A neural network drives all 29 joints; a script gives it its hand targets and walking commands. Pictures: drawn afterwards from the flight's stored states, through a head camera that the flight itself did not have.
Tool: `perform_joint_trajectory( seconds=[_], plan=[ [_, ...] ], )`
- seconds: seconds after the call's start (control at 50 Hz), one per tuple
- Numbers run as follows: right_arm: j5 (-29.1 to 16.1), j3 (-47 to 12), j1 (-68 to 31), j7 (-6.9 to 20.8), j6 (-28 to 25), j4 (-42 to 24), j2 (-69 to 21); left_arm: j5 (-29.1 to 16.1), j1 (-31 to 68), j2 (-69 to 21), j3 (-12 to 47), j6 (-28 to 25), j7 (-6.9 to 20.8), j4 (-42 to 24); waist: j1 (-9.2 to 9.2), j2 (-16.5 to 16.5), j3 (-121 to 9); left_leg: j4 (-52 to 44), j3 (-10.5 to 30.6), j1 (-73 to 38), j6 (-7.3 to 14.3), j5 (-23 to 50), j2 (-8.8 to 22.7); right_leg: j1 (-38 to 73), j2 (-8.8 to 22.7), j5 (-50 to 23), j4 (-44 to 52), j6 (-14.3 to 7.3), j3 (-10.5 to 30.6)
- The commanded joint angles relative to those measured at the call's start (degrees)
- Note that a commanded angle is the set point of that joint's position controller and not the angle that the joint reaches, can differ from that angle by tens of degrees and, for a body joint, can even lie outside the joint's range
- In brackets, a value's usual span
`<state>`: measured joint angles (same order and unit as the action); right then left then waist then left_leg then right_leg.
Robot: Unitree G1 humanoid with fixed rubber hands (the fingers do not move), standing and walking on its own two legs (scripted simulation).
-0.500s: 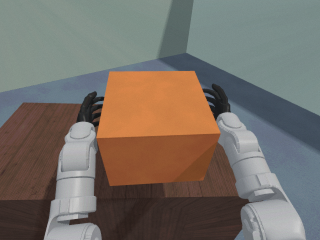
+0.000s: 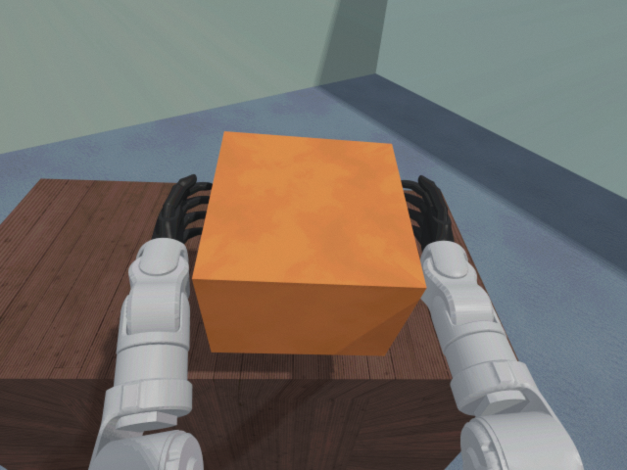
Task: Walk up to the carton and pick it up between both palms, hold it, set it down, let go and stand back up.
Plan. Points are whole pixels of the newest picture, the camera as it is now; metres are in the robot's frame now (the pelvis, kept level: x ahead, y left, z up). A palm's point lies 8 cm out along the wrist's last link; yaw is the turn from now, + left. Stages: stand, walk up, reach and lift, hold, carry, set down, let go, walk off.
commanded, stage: set down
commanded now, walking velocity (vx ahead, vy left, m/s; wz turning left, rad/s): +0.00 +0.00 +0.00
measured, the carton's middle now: (304, 244) +0.40 +0.02 +0.11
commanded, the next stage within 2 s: none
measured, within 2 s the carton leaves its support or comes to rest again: rests again in 1.84 s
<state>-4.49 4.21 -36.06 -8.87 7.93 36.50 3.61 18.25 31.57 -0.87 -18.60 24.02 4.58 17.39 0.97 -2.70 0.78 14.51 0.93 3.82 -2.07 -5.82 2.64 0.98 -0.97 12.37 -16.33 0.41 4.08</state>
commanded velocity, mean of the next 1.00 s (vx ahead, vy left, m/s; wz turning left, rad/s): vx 0.00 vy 0.00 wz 0.00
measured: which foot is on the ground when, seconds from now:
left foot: down 0.00-1.00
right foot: down 0.00-1.00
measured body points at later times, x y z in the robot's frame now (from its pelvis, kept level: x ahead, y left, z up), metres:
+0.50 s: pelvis +0.01 +0.00 +0.00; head -0.01 +0.02 +0.45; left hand +0.37 +0.19 +0.12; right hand +0.40 -0.14 +0.13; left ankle +0.03 +0.15 -0.75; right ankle -0.03 -0.12 -0.75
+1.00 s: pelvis +0.01 +0.00 +0.00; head +0.03 +0.02 +0.45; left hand +0.39 +0.20 +0.08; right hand +0.42 -0.13 +0.09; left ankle +0.03 +0.15 -0.75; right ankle -0.03 -0.12 -0.75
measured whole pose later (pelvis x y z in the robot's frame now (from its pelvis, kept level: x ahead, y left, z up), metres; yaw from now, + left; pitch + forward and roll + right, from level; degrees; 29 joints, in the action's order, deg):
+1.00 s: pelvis +0.01 +0.00 +0.00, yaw +0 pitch +2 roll +0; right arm -1.2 7.5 -34.9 -6.7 -6.7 47.3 3.6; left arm 16.2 29.9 -2.9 -18.6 11.8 0.1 26.7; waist -3.5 -3.1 -0.5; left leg 14.5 0.9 10.5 -2.6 -5.9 2.6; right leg -5.2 -0.9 12.0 -15.3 0.1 3.8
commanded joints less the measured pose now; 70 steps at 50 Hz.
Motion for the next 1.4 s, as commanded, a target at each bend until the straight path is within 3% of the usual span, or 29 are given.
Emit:
perform_joint_trajectory(
  seconds=[0.0, 0.06, 0.14, 0.38, 0.6, 0.72, 0.92, 1.06, 1.2, 1.38],
  plan=[
    [-4.52, -27.66, -42.24, 7.01, -12.54, -22.47, -33.75, -8.88, 35.8, -28.97, 27.91, -7.35, 5.87, -15.23, -3.51, 0.48, -32.24, 5.54, -5.06, -17.31, 0.0, 24.62, -5.09, 2.41, -1.18, -31.43, -0.63, 4.33, -9.27],
    [-4.66, -28.31, -40.4, 6.34, -12.6, -22.05, -33.43, -10.0, 34.97, -29.96, 30.5, -7.8, 5.05, -16.17, -2.34, 0.88, -31.55, 6.17, -4.36, -17.6, -0.39, 25.95, -4.97, 1.95, -1.46, -32.38, -0.5, 4.27, -9.29],
    [-3.36, -26.64, -37.37, 6.22, -11.73, -18.64, -32.08, -9.6, 33.06, -29.96, 30.4, -7.29, 4.76, -14.28, -1.4, 1.61, -27.73, 5.47, -4.17, -17.35, -0.43, 23.61, -4.7, -0.29, -1.57, -27.88, 0.53, 4.0, -9.45],
    [1.24, -19.07, -37.11, 8.75, -12.56, -11.4, -29.08, -5.61, 32.69, -29.19, 24.22, -7.36, 4.59, -8.84, -2.92, 3.51, -22.74, 2.68, -5.86, -15.77, -0.45, 18.56, -3.69, -4.57, -1.6, -16.44, 2.39, 2.76, -10.29],
    [3.62, -16.75, -40.35, 10.73, -16.95, -7.39, -29.39, -4.45, 34.4, -30.55, 21.95, -11.96, 2.47, -3.91, -5.73, 3.15, -28.03, 3.59, -7.13, -15.09, -0.6, 21.77, -3.21, -6.2, -1.83, -18.63, 1.84, 2.28, -10.32],
    [5.29, -14.37, -40.85, 11.69, -18.59, -3.39, -27.89, -3.85, 34.31, -31.24, 20.58, -13.72, 1.57, -0.02, -6.23, 3.21, -28.94, 3.68, -7.52, -15.22, -0.77, 22.95, -2.64, -7.68, -2.04, -18.09, 2.28, 1.73, -10.53],
    [6.34, -13.32, -43.35, 12.37, -22.21, 0.09, -28.67, -5.4, 37.53, -33.7, 22.76, -18.79, -0.84, 2.04, -7.11, 4.99, -35.37, 6.42, -7.2, -17.22, -2.17, 31.49, -2.01, -10.62, -2.83, -21.59, 2.01, 0.89, -10.63],
    [8.52, -10.66, -43.56, 13.37, -22.85, 4.83, -28.35, -4.47, 37.27, -33.71, 20.14, -20.94, -1.65, 7.93, -8.57, 3.74, -34.47, 5.96, -7.5, -15.78, -1.59, 30.31, -1.59, -13.14, -2.65, -19.23, 2.59, 0.66, -10.32],
    [10.65, -8.37, -44.91, 14.09, -23.74, 7.68, -28.89, -3.97, 38.29, -33.48, 16.93, -23.14, -1.61, 12.61, -9.38, 1.66, -34.5, 5.11, -8.12, -12.5, -0.99, 28.97, -1.69, -12.4, -2.4, -21.29, 2.12, 1.01, -9.86],
    [13.37, -5.29, -45.28, 15.05, -25.75, 12.06, -29.5, -4.17, 41.14, -34.65, 16.46, -27.41, -2.73, 15.47, -9.51, 3.0, -39.13, 6.48, -8.23, -12.75, -1.7, 32.31, -1.21, -15.45, -2.62, -21.9, 1.68, 0.64, -9.85]
  ],
)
